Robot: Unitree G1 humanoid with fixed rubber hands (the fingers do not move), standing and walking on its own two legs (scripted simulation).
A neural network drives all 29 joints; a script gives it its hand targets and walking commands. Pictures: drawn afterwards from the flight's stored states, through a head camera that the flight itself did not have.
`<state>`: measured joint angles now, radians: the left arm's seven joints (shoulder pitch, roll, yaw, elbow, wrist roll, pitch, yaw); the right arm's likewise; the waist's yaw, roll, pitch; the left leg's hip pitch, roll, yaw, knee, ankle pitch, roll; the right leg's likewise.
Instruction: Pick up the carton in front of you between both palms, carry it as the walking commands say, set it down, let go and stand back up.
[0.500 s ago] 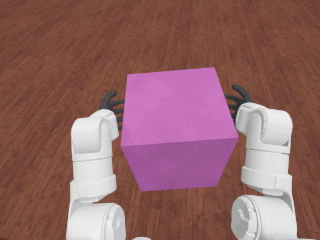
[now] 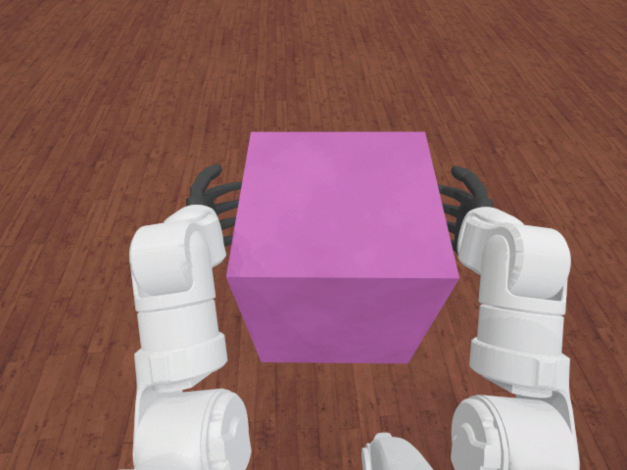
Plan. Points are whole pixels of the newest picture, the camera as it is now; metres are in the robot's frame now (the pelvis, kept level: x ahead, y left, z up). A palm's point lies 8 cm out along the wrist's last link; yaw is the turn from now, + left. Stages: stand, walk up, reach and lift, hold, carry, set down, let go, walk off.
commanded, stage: carry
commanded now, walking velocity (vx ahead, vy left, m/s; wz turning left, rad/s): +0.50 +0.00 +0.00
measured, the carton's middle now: (335, 257) +0.37 -0.03 +0.06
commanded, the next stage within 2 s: none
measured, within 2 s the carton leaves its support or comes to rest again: neither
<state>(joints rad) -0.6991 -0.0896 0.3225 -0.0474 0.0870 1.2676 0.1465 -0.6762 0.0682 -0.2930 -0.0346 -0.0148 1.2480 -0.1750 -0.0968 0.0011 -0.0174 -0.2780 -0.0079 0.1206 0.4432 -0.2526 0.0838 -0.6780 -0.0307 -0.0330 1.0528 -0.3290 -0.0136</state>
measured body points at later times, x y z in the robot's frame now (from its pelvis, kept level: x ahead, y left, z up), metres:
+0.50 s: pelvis +0.34 -0.04 +0.01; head +0.37 -0.05 +0.46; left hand +0.61 +0.13 +0.07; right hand +0.64 -0.17 +0.06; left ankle +0.41 +0.10 -0.70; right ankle +0.30 -0.11 -0.74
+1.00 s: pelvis +0.58 -0.01 +0.00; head +0.52 -0.01 +0.44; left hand +0.83 +0.14 +0.10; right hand +0.83 -0.16 +0.09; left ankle +0.58 +0.08 -0.74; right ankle +0.57 -0.12 -0.74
